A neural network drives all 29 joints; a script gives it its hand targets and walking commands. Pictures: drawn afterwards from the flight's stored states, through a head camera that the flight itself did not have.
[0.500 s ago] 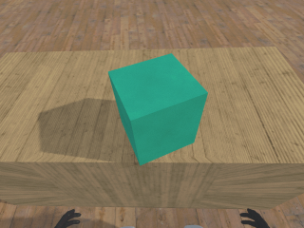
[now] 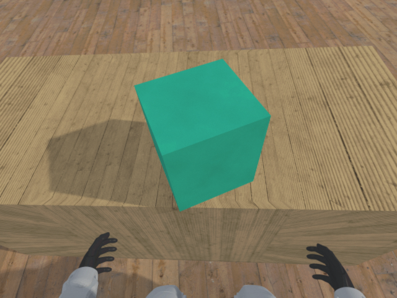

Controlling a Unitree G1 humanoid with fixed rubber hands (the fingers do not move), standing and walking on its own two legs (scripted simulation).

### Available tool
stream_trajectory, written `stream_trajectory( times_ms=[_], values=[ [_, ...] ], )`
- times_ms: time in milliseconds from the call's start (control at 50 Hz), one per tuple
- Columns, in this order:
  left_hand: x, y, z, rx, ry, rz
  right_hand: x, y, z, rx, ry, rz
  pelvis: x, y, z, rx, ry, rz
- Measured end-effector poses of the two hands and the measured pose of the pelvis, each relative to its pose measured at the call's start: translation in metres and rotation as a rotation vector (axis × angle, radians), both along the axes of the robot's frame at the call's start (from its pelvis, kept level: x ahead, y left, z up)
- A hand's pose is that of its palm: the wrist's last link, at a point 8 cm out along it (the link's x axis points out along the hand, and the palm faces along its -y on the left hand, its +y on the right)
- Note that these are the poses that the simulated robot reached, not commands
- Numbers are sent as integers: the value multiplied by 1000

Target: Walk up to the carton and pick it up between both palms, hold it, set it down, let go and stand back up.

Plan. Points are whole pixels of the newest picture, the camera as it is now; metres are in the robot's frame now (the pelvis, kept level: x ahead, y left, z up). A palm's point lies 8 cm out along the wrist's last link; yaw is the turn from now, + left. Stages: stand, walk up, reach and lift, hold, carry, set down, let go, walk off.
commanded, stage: reach and lift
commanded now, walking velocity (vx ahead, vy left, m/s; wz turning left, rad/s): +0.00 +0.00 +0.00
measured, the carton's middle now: (200, 138) +0.44 +0.03 +0.02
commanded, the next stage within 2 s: none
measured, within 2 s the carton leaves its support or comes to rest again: neither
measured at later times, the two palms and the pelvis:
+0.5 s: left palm (98, 253) +0.19 +0.23 -0.04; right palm (333, 249) +0.21 -0.24 -0.05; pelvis +0.05 -0.01 +0.02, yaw +2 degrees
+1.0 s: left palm (120, 256) +0.18 +0.18 -0.01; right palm (354, 249) +0.21 -0.27 -0.03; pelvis +0.04 -0.02 +0.02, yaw +1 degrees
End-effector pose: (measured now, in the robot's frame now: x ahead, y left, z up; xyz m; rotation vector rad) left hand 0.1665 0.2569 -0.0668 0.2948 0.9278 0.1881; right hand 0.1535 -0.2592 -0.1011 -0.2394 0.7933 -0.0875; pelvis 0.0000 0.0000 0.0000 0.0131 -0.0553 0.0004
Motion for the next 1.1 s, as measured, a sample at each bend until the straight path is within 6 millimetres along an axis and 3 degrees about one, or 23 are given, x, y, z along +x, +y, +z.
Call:
stream_trajectory(
  times_ms=[80, 160, 300, 520, 740, 920, 1100],
  values=[
    [22, -25, 16, -42, -92, -3, 16, -5, 20, 14, -54, 19, 14, -12, 10, 4, -4, 13],
    [31, -37, 15, -70, -117, 16, 25, -15, 34, -5, -68, 28, 26, -23, 14, 6, -10, 23],
    [32, -27, 15, -49, -173, 74, 42, -9, 44, 14, -93, 56, 36, -31, 17, 0, -13, 31],
    [27, -25, 32, -55, -281, 70, 58, 16, 51, 95, -187, 87, 46, -12, 22, -12, -5, 33],
    [31, -54, 44, -90, -398, 84, 60, -1, 69, 114, -217, 104, 44, -4, 24, -16, 1, 18],
    [21, -74, 48, -94, -451, 127, 51, -12, 74, 160, -248, 129, 41, -14, 23, -11, 21, 14],
    [18, -89, 57, -95, -541, 162, 57, -15, 75, 207, -325, 158, 36, -27, 19, -3, 43, 23]
  ],
)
